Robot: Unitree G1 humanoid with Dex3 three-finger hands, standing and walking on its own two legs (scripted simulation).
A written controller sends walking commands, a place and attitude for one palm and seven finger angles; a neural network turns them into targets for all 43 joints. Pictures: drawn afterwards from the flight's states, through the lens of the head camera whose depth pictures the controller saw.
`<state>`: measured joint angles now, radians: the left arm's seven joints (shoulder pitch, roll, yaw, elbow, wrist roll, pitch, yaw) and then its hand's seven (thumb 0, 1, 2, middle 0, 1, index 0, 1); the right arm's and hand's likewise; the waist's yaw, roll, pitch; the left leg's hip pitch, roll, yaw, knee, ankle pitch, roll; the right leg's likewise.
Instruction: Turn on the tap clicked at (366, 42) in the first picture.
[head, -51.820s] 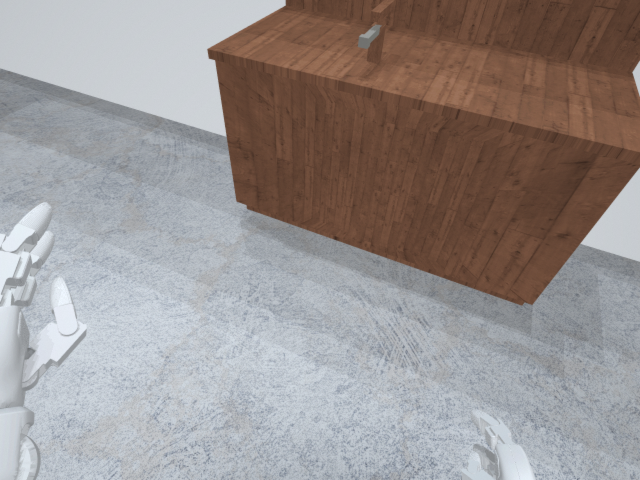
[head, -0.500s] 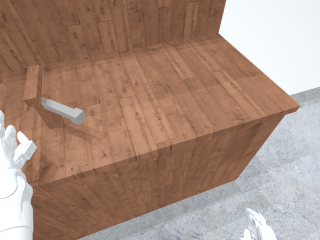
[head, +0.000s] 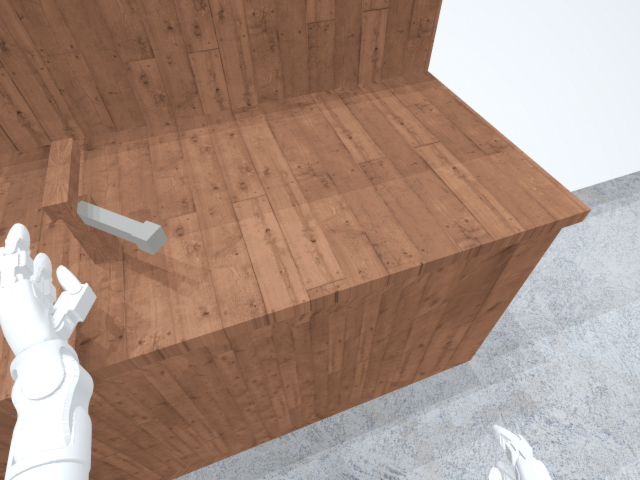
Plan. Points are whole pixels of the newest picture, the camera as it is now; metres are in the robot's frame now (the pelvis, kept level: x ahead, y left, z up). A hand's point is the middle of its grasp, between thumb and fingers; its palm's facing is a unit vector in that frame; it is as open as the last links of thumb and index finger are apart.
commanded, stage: push the lever round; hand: left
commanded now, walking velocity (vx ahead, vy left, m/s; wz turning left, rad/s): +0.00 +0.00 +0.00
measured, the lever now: (150, 237) +0.38 +0.26 +0.10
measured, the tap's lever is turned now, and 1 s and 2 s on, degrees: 45 45 70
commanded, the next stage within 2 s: none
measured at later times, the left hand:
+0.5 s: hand (121, 278) +0.32 +0.27 +0.09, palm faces +0.70 -0.71 -0.04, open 7.8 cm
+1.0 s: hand (148, 265) +0.34 +0.25 +0.09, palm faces +0.78 -0.63 -0.04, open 7.9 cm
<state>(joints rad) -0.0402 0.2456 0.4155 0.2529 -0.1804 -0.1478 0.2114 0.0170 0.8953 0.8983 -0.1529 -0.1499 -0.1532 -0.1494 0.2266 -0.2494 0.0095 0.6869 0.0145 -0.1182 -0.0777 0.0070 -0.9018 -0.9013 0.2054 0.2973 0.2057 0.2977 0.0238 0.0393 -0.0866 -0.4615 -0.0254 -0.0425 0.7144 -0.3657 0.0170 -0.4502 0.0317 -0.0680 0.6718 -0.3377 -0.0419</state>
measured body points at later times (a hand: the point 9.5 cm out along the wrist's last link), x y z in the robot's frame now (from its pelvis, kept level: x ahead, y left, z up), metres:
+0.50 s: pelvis -0.01 -0.01 +0.00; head +0.01 -0.02 +0.45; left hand +0.28 +0.31 +0.10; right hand +0.17 -0.24 -0.10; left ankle +0.00 +0.11 -0.72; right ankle +0.00 -0.09 -0.72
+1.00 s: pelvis -0.01 -0.01 +0.00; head +0.01 -0.02 +0.45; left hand +0.29 +0.28 +0.10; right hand +0.17 -0.24 -0.11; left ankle +0.00 +0.11 -0.72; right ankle +0.00 -0.09 -0.72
